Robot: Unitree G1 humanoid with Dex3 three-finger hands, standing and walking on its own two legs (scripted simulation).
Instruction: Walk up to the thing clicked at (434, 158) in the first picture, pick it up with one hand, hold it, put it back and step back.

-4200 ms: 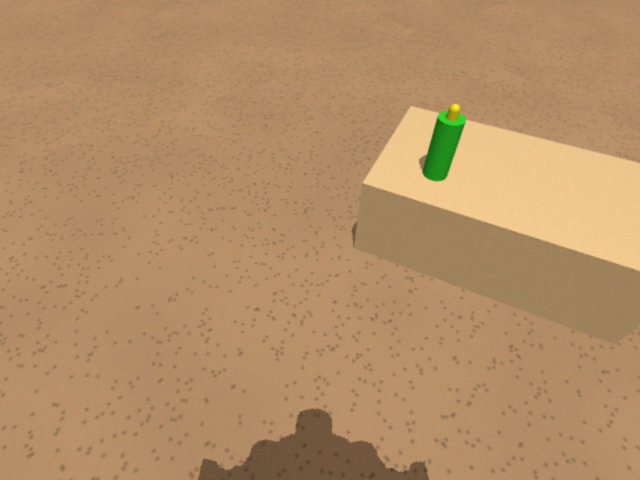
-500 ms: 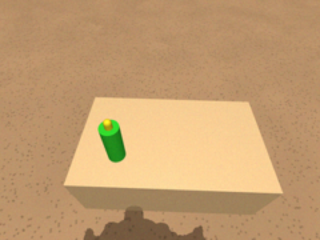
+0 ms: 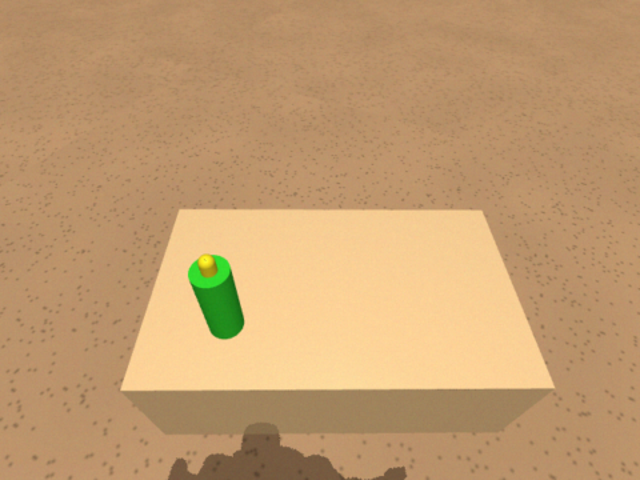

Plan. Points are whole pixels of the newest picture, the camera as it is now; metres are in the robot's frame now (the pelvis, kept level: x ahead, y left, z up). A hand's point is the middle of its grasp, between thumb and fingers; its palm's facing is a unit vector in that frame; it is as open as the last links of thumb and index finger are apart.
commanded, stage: walk up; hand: left
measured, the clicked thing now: (217, 294) +0.55 +0.24 -0.28
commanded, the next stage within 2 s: stand in 0.32 s
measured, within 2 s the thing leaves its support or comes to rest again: neither
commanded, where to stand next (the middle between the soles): +0.06 +0.02 m, yaw +1 degrees
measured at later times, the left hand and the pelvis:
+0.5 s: hand out of the picture +0.10 +0.25 -0.15, palm faces -0.02 -0.94 -0.35, open 7.4 cm; pelvis +0.01 +0.00 +0.00, yaw +0 degrees
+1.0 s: hand out of the picture +0.08 +0.25 -0.15, palm faces +0.00 -0.94 -0.35, open 7.4 cm; pelvis +0.01 -0.01 +0.00, yaw +1 degrees
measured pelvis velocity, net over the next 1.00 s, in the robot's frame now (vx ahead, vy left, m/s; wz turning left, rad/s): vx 0.01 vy -0.01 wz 0.02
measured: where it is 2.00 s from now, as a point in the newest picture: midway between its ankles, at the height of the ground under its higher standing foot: outside the picture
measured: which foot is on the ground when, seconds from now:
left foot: down 0.00-1.00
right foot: down 0.00-1.00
